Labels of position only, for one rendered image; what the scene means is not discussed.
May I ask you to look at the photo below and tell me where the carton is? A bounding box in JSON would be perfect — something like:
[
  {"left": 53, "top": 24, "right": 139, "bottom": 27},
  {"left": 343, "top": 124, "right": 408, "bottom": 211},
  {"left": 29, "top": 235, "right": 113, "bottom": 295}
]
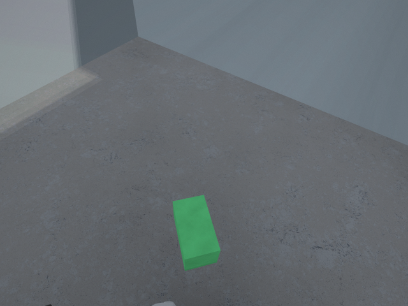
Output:
[{"left": 173, "top": 195, "right": 221, "bottom": 271}]

